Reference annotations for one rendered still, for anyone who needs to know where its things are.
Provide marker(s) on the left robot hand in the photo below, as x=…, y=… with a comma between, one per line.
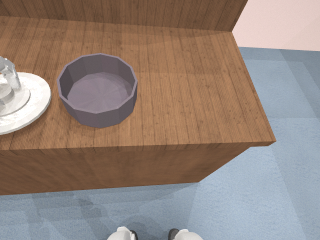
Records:
x=7, y=68

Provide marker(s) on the left robot thigh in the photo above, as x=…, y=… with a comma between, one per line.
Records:
x=122, y=235

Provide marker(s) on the table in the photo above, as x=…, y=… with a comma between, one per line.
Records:
x=196, y=107

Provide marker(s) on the left robot shin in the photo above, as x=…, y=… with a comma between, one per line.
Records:
x=123, y=228

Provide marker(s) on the lid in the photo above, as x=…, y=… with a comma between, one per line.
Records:
x=28, y=103

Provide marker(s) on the pot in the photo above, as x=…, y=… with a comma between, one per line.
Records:
x=98, y=90

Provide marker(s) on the knob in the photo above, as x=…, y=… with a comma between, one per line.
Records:
x=6, y=92

